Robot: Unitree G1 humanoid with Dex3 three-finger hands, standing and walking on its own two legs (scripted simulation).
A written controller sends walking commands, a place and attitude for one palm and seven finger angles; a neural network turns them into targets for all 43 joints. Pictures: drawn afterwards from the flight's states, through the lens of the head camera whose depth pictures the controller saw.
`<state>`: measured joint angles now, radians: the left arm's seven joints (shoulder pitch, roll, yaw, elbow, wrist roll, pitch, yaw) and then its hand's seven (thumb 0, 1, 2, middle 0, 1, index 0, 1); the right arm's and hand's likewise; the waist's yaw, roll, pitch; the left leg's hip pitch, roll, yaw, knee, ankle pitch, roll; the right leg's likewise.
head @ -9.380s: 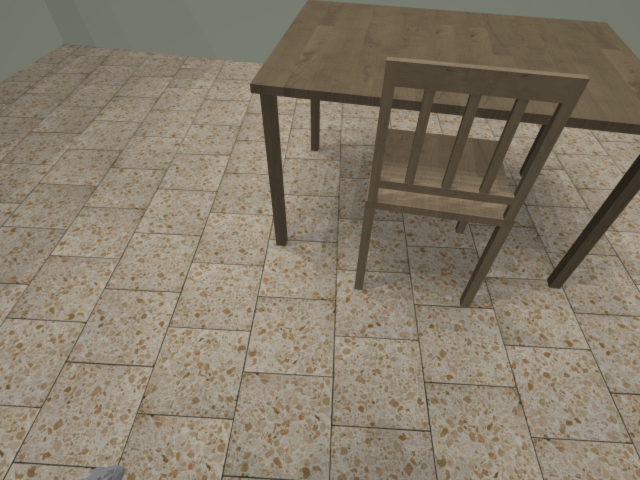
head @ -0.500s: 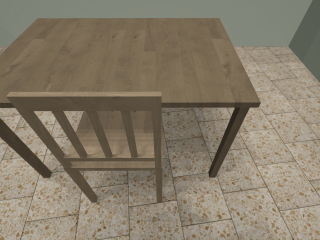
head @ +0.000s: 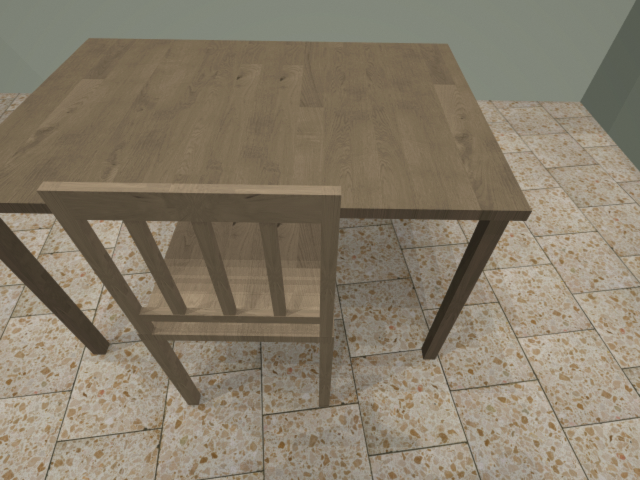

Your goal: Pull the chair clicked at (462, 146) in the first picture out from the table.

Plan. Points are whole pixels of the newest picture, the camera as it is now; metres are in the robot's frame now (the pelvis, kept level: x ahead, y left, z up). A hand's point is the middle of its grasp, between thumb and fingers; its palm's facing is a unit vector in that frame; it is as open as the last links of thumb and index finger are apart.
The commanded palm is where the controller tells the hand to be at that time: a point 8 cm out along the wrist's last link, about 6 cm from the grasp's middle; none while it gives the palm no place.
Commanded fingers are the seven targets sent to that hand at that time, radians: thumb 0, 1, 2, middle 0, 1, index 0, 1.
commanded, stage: look again from close up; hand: left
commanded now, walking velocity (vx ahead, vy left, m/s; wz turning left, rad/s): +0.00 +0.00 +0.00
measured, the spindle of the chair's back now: (217, 271) +0.46 +0.22 -0.09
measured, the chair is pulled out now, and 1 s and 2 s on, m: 0.00 0.00 0.00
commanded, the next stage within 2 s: raise the hand toward the chair's back in 0.12 s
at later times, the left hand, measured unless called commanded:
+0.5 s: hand (184, 414) +0.20 +0.18 -0.02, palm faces +0.13 -0.99 -0.03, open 8.2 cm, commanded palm +0.11 +0.24 -0.07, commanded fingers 0.00 0.55 0.75 -0.17 -0.25 -0.17 -0.25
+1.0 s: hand (182, 449) +0.17 +0.19 -0.07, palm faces +0.04 -1.00 -0.06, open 12.4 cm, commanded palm +0.13 +0.25 -0.05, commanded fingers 0.00 -0.03 0.50 -0.11 -0.15 -0.11 -0.15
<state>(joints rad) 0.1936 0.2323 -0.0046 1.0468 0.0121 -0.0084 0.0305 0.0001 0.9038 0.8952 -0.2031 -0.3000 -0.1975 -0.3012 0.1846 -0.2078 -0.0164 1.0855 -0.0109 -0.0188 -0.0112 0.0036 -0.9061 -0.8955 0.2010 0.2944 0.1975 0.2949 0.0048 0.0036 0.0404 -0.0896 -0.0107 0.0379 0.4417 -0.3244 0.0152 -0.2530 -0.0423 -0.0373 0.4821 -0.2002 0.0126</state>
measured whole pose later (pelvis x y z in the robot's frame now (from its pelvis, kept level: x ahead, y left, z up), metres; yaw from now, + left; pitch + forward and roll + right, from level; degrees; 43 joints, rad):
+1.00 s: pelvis -0.05 -0.03 -0.12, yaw +2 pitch +18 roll -1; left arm 0.33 0.27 0.25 -0.06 -0.33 -0.27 -0.34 0.00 0.19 0.59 -0.13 -0.19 -0.13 -0.19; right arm 0.19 -0.20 0.01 0.58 0.04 -0.27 -0.07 0.01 -0.90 -0.90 0.21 0.30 0.20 0.30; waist 0.02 0.02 -0.12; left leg -1.01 0.01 -0.05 1.34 -0.64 -0.03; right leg -1.12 -0.05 -0.10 1.26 -0.45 -0.04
